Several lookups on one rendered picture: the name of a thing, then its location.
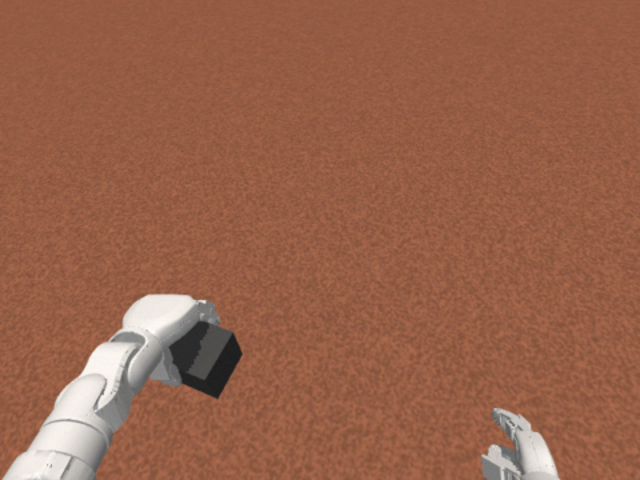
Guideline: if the cube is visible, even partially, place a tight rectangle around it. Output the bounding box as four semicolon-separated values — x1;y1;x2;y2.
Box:
168;321;242;399

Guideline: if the right robot hand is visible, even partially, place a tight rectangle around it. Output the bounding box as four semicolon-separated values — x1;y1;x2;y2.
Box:
481;408;559;480

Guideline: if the left robot hand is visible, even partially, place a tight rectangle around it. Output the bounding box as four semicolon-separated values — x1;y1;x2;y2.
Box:
122;294;220;386

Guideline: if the left robot arm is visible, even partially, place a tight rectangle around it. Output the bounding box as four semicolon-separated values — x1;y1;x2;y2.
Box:
2;327;162;480

